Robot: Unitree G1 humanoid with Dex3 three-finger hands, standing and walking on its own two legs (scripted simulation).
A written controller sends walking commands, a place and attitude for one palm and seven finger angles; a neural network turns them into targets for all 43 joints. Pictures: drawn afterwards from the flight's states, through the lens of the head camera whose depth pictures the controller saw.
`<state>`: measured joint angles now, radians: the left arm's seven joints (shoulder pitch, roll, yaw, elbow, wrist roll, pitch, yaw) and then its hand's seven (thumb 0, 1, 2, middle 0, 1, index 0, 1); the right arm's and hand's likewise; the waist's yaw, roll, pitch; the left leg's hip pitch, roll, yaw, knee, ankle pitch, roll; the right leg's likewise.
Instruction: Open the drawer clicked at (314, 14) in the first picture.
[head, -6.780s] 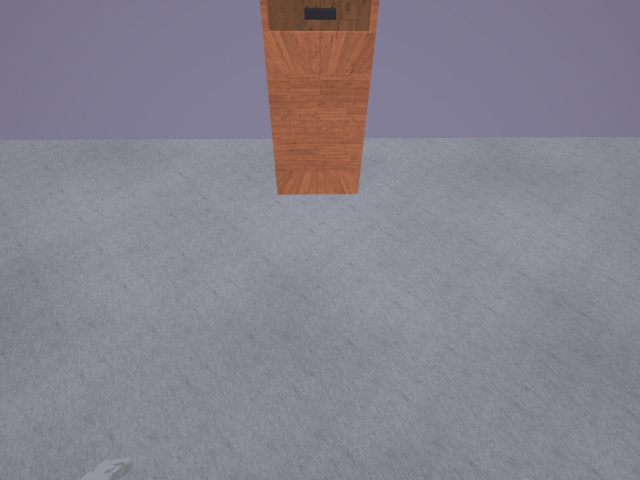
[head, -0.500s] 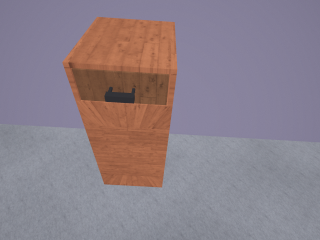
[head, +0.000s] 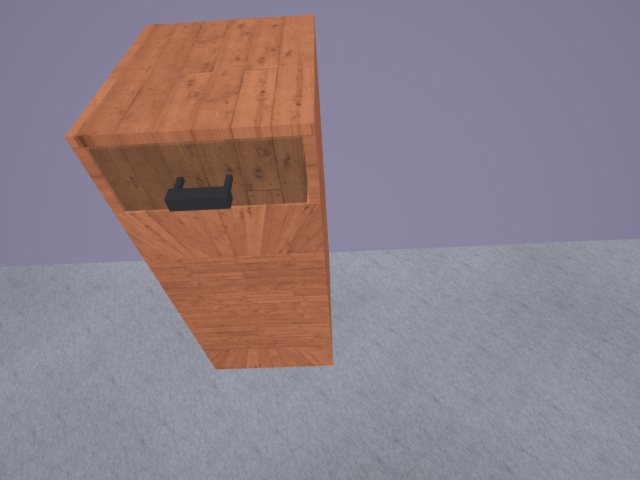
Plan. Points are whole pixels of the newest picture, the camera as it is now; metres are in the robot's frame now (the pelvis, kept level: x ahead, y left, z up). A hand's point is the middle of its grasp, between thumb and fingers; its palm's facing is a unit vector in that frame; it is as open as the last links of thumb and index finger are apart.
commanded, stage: look again from close up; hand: left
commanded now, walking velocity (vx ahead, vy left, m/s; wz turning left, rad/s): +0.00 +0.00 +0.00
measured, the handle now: (201, 189) +0.54 +0.22 +0.05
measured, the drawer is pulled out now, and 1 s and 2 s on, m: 0.00 0.00 0.00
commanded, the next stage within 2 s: raise the hand with hooked fingers in 0.26 s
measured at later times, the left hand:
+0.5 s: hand out of the picture +0.09 +0.19 -0.08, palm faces -0.06 -0.85 -0.52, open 7.4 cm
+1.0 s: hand (104, 474) +0.14 +0.25 +0.01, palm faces +0.16 -0.07 -0.99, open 9.9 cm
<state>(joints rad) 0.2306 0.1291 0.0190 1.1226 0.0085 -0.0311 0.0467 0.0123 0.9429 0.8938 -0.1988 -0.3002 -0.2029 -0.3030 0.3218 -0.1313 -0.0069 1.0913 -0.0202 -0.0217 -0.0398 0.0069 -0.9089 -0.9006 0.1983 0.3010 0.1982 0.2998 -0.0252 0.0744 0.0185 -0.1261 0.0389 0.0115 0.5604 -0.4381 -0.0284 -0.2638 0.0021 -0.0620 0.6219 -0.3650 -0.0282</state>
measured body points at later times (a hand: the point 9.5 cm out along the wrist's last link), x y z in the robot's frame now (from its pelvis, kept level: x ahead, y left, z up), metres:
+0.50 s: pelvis -0.04 +0.00 +0.00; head -0.02 -0.04 +0.45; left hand +0.09 +0.23 -0.05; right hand +0.02 -0.25 -0.15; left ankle -0.09 +0.14 -0.73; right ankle -0.02 -0.10 -0.73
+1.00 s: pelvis -0.11 +0.01 -0.02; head -0.10 +0.00 +0.43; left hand +0.12 +0.25 +0.06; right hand +0.14 -0.18 -0.09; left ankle -0.09 +0.14 -0.73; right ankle -0.02 -0.10 -0.73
